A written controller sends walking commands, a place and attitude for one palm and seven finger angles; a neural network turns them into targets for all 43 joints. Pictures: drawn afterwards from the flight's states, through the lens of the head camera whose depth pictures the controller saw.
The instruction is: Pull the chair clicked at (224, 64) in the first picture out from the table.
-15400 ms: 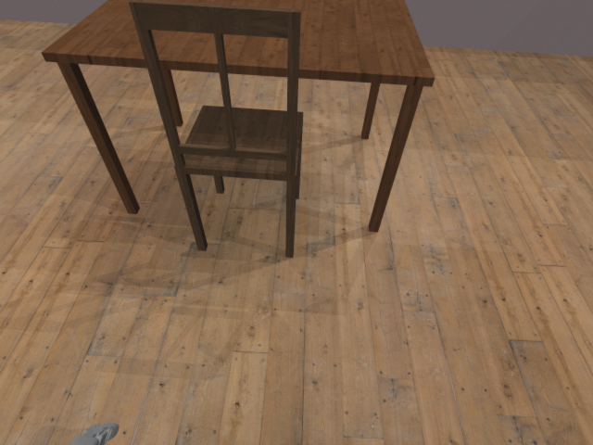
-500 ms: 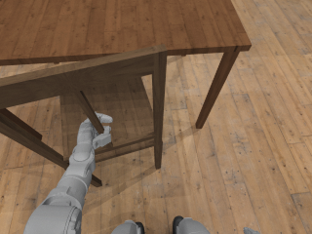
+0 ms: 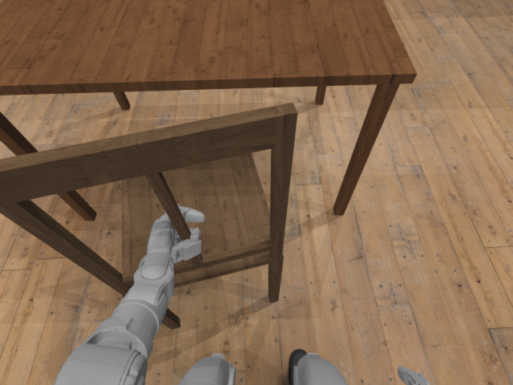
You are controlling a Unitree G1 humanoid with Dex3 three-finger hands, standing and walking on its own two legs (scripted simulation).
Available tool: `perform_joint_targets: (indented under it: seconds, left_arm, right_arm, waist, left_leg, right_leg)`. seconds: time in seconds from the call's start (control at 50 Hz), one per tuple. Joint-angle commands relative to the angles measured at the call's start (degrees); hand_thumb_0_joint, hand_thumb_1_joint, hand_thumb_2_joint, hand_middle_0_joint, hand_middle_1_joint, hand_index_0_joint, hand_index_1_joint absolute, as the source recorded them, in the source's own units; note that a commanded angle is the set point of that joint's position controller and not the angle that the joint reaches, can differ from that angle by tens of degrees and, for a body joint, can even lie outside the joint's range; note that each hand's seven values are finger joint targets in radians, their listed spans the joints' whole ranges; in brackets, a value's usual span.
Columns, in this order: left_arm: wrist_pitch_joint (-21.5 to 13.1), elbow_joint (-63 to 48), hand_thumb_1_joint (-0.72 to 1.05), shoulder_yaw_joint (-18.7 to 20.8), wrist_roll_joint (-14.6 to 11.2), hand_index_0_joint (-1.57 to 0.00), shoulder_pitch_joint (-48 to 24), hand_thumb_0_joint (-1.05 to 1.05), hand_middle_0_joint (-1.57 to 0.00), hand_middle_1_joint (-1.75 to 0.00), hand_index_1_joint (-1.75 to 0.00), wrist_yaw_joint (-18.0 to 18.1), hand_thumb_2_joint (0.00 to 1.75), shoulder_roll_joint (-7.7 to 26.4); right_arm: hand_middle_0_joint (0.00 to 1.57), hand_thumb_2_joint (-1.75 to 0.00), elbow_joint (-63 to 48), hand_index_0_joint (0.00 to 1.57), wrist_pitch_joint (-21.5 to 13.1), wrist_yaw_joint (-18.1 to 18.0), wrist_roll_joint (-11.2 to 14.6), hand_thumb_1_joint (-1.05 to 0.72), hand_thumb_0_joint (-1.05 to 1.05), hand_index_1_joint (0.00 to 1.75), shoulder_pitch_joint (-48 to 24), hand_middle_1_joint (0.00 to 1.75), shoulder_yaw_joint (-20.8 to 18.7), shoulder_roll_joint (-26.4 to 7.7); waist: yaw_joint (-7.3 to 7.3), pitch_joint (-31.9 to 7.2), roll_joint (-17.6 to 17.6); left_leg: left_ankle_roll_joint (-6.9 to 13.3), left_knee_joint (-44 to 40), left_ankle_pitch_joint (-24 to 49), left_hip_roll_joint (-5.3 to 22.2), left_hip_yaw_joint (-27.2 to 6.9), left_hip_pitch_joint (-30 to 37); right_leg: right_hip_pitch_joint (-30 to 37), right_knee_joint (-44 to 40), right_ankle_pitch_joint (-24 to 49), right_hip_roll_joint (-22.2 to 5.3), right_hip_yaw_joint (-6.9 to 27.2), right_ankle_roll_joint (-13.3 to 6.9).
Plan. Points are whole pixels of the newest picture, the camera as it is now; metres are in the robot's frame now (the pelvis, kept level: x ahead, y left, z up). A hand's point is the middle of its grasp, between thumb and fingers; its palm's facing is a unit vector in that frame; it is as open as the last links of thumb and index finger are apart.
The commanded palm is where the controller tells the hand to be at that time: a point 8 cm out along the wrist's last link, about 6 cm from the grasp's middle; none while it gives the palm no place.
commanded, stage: step backward, pulling the chair out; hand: left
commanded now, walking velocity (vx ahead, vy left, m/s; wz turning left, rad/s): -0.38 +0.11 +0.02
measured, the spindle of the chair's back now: (181, 226) +0.38 +0.14 -0.04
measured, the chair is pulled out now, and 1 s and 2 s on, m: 0.24 0.28 0.29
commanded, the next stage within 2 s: none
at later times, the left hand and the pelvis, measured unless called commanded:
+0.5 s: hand (191, 259) +0.32 +0.12 -0.06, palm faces +0.01 -0.98 -0.19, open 5.1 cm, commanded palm +0.32 +0.18 -0.06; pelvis -0.05 +0.01 -0.01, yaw +1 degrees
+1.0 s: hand (188, 268) +0.31 +0.13 -0.06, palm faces -0.01 -0.98 -0.19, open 5.1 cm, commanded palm +0.30 +0.18 -0.06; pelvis -0.06 +0.01 -0.01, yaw +0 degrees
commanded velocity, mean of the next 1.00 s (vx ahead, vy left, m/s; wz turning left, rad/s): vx -0.38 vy -0.02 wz -0.01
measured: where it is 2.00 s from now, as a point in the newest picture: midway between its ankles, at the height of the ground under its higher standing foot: outside the picture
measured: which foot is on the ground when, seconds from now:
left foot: up 0.00-0.08, down 0.10-1.00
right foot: down 0.00-1.00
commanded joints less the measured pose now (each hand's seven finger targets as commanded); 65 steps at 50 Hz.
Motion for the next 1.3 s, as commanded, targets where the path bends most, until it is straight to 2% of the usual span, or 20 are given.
perform_joint_targets:
  seconds: [0.0, 0.06, 0.08, 0.1, 0.12, 0.16, 0.22, 0.32, 0.38, 0.44, 0.52, 0.58, 0.6, 0.66, 0.7, 0.76, 0.9, 1.08, 1.22, 1.28]
  left_arm:
    - [-1.9, -11.7, 0.90, 1.1, 2.7, -0.50, -18.0, 0.00, -0.50, -1.45, -1.45, 1.6, 0.90, 13.2]
    - [-1.1, -13.8, 0.90, -1.7, 2.1, -0.50, -18.1, 0.00, -0.50, -1.45, -1.45, 1.2, 0.90, 10.0]
    - [-0.7, -15.0, 0.90, -2.0, 2.0, -0.50, -19.4, 0.00, -0.50, -1.45, -1.45, 1.0, 0.90, 9.5]
    - [-0.4, -15.8, 0.90, -2.7, 2.0, -0.50, -20.2, 0.00, -0.50, -1.45, -1.45, 0.7, 0.90, 8.1]
    - [-0.5, -16.4, 0.90, -4.0, 1.9, -0.50, -21.6, 0.00, -0.50, -1.45, -1.45, 0.0, 0.90, 6.6]
    - [-1.3, -20.1, 0.90, -5.6, 2.3, -0.50, -25.7, 0.00, -0.50, -1.45, -1.45, -0.4, 0.90, 5.1]
    - [-1.1, -17.1, 0.90, -2.7, 2.9, -0.50, -22.4, 0.00, -0.50, -1.45, -1.45, -0.2, 0.90, 7.0]
    - [-1.8, -14.3, 0.90, -1.3, 3.2, -0.50, -21.9, 0.00, -0.50, -1.45, -1.45, -0.3, 0.90, 8.6]
    - [-2.3, -11.4, 0.90, 0.1, 3.1, -0.50, -19.7, 0.00, -0.50, -1.45, -1.45, 0.0, 0.90, 11.3]
    - [-2.4, -11.2, 0.90, 1.1, 3.7, -0.50, -19.9, 0.00, -0.50, -1.45, -1.45, 0.5, 0.90, 12.5]
    - [-2.1, -12.1, 0.90, 0.6, 3.7, -0.50, -20.0, 0.00, -0.50, -1.45, -1.45, 0.6, 0.90, 11.1]
    - [-2.5, -15.9, 0.90, -0.6, 3.5, -0.50, -19.8, 0.00, -0.50, -1.45, -1.45, 0.3, 0.90, 9.5]
    - [-2.3, -16.9, 0.90, -0.9, 3.3, -0.50, -19.7, 0.00, -0.50, -1.45, -1.45, 0.2, 0.90, 9.0]
    - [-2.4, -18.1, 0.90, -1.3, 3.1, -0.50, -23.6, 0.00, -0.50, -1.45, -1.45, 0.1, 0.90, 8.5]
    - [-2.0, -15.0, 0.90, -1.0, 3.4, -0.50, -22.9, 0.00, -0.50, -1.45, -1.45, 0.1, 0.90, 9.5]
    - [-2.8, -12.2, 0.90, -0.6, 3.5, -0.50, -22.6, 0.00, -0.50, -1.45, -1.45, -0.1, 0.90, 10.6]
    - [-4.1, -11.1, 0.90, 0.3, 3.6, -0.50, -20.7, 0.00, -0.50, -1.45, -1.45, 0.2, 0.90, 11.5]
    - [-4.2, -11.3, 0.90, 1.1, 3.6, -0.50, -18.9, 0.00, -0.50, -1.45, -1.45, 0.5, 0.90, 13.3]
    - [-4.4, -13.5, 0.90, -0.5, 4.0, -0.50, -20.1, 0.00, -0.50, -1.45, -1.45, 0.4, 0.90, 10.8]
    - [-4.3, -14.2, 0.90, 0.1, 4.0, -0.50, -21.1, 0.00, -0.50, -1.45, -1.45, 0.3, 0.90, 11.6]
  right_arm:
    - [0.20, -0.90, -3.4, 0.20, -3.0, -1.1, -0.1, -0.90, 0.00, 0.30, 1.4, 0.30, -1.5, -7.6]
    - [0.20, -0.90, -3.5, 0.20, -3.0, -2.1, -0.1, -0.90, 0.00, 0.30, 2.7, 0.30, -2.4, -9.2]
    - [0.20, -0.90, -4.9, 0.20, -2.5, -2.6, -0.2, -0.90, 0.00, 0.30, 1.8, 0.30, -2.9, -10.4]
    - [0.20, -0.90, -5.3, 0.20, -2.2, -2.6, 0.0, -0.90, 0.00, 0.30, 3.0, 0.30, -3.1, -9.6]
    - [0.20, -0.90, -5.5, 0.20, -2.1, -2.2, 0.4, -0.90, 0.00, 0.30, 3.9, 0.30, -3.6, -8.7]
    - [0.20, -0.90, -7.3, 0.20, -1.2, -2.7, -0.9, -0.90, 0.00, 0.30, 0.9, 0.30, -2.7, -7.7]
    - [0.20, -0.90, -7.6, 0.20, -0.4, -2.7, -1.1, -0.90, 0.00, 0.30, 1.2, 0.30, -3.4, -7.9]
    - [0.20, -0.90, -6.9, 0.20, -0.4, -2.3, -1.0, -0.90, 0.00, 0.30, 2.6, 0.30, -3.9, -7.6]
    - [0.20, -0.90, -5.1, 0.20, -1.2, -2.0, -0.6, -0.90, 0.00, 0.30, 4.8, 0.30, -4.2, -7.4]
    - [0.20, -0.90, -4.8, 0.20, -2.0, -1.6, -0.3, -0.90, 0.00, 0.30, 4.2, 0.30, -3.6, -7.1]
    - [0.20, -0.90, -4.3, 0.20, -2.2, -1.9, -0.6, -0.90, 0.00, 0.30, 3.8, 0.30, -2.5, -7.8]
    - [0.20, -0.90, -7.5, 0.20, -1.7, -2.2, -0.9, -0.90, 0.00, 0.30, 0.3, 0.30, -3.0, -9.1]
    - [0.20, -0.90, -8.8, 0.20, -1.8, -1.8, -0.6, -0.90, 0.00, 0.30, 0.1, 0.30, -3.1, -8.4]
    - [0.20, -0.90, -8.2, 0.20, -1.8, -2.2, -0.4, -0.90, 0.00, 0.30, 2.4, 0.30, -3.8, -8.0]
    - [0.20, -0.90, -6.9, 0.20, -1.7, -2.2, -0.7, -0.90, 0.00, 0.30, 4.2, 0.30, -4.8, -8.4]
    - [0.20, -0.90, -5.1, 0.20, -1.7, -1.8, -0.8, -0.90, 0.00, 0.30, 4.5, 0.30, -4.7, -8.8]
    - [0.20, -0.90, -5.0, 0.20, -2.3, -2.3, -0.6, -0.90, 0.00, 0.30, 3.4, 0.30, -4.1, -8.4]
    - [0.20, -0.90, -5.4, 0.20, -2.5, -2.4, -0.2, -0.90, 0.00, 0.30, 3.7, 0.30, -4.1, -8.1]
    - [0.20, -0.90, -7.2, 0.20, -2.3, -2.7, -0.6, -0.90, 0.00, 0.30, 2.1, 0.30, -3.5, -8.0]
    - [0.20, -0.90, -7.2, 0.20, -2.3, -2.9, -0.8, -0.90, 0.00, 0.30, 2.3, 0.30, -3.8, -7.9]
  waist:
    - [1.21, -24.0, -4.5]
    - [1.16, -24.4, -1.1]
    - [1.68, -23.8, 2.8]
    - [1.84, -25.4, 1.3]
    - [1.53, -28.3, -2.1]
    - [0.93, -27.4, 6.5]
    - [1.61, -24.7, 8.1]
    - [1.43, -22.9, 1.9]
    - [1.28, -23.6, -6.7]
    - [1.91, -26.0, -11.9]
    - [0.28, -27.8, -7.2]
    - [2.04, -23.9, 11.0]
    - [2.75, -22.3, 11.7]
    - [1.15, -24.6, 3.1]
    - [0.10, -26.3, -1.0]
    - [0.84, -23.7, -0.3]
    - [1.09, -26.4, 2.6]
    - [0.99, -26.1, -4.5]
    - [1.50, -24.6, 5.9]
    - [1.51, -24.1, 6.1]
  left_leg:
    - [0.0, -14.0, 0.8, 3.1, -2.8, 10.3]
    - [1.3, -31.1, 16.5, 7.2, -3.8, 11.5]
    - [2.5, -29.2, 24.9, 10.7, -7.4, 11.6]
    - [2.7, -25.8, 32.6, 11.8, -5.9, 12.9]
    - [1.7, -24.8, 31.3, 11.3, -2.4, 14.6]
    - [1.4, -26.9, 29.3, 12.0, -2.8, 11.1]
    - [1.8, -26.0, 32.1, 14.2, -3.9, 7.9]
    - [0.9, -20.8, 18.3, 11.5, -1.9, 3.3]
    - [-0.2, -13.8, 1.8, 4.9, 1.0, 7.1]
    - [0.0, -6.4, -2.0, 2.2, 1.4, 9.1]
    - [1.1, -23.5, 5.7, 4.8, -0.2, 12.0]
    - [4.5, -31.6, 12.2, 13.6, -6.8, 3.1]
    - [5.3, -32.9, 9.4, 15.7, -7.2, -1.3]
    - [3.6, -24.2, 26.9, 14.1, -4.3, 5.1]
    - [0.5, -18.1, 29.6, 10.2, -0.7, 10.2]
    - [-0.1, -18.1, 16.3, 8.8, -1.3, 9.1]
    - [1.2, -23.4, 19.9, 10.0, -1.9, 10.3]
    - [0.5, -19.9, 12.3, 6.7, 1.0, 12.9]
    - [1.8, -27.6, 22.4, 12.6, -1.9, 8.7]
    - [1.6, -26.1, 25.7, 13.3, -1.9, 7.6]
  right_leg:
    - [16.1, -10.1, 4.2, -14.7, 8.8, -3.6]
    - [19.3, -2.1, 7.3, -8.6, 5.1, -0.2]
    - [17.8, 0.6, 8.2, -5.1, 2.7, 1.2]
    - [18.1, 1.8, 11.3, -3.4, 2.0, 1.6]
    - [19.4, 0.2, 9.6, -3.9, 2.6, 1.5]
    - [20.1, 4.3, 9.4, -4.0, 1.7, 1.9]
    - [19.1, 8.1, 8.5, -2.8, 1.6, 1.3]
    - [17.6, 4.8, 8.6, -6.2, 6.0, -0.7]
    - [12.6, -8.6, -2.6, -11.5, 12.8, -2.6]
    - [12.9, -15.5, -11.3, -15.0, 14.2, -3.5]
    - [15.8, -8.9, -5.0, -10.2, 6.1, 0.1]
    - [17.5, 5.3, -9.7, -2.2, 1.5, 2.4]
    - [19.5, 9.3, -11.9, -1.0, 1.3, 2.0]
    - [20.8, 7.0, 6.6, -1.9, 3.0, 1.2]
    - [17.9, 1.9, 21.7, -6.6, 6.5, -0.7]
    - [12.4, -3.2, 5.3, -8.1, 8.1, -1.7]
    - [15.2, -3.3, 1.4, -4.8, 5.1, 1.2]
    - [12.7, -11.0, -4.5, -8.3, 8.2, -0.2]
    - [15.7, 0.7, -0.6, -2.0, 2.8, 1.9]
    - [16.3, 3.3, 4.0, -2.1, 3.0, 1.3]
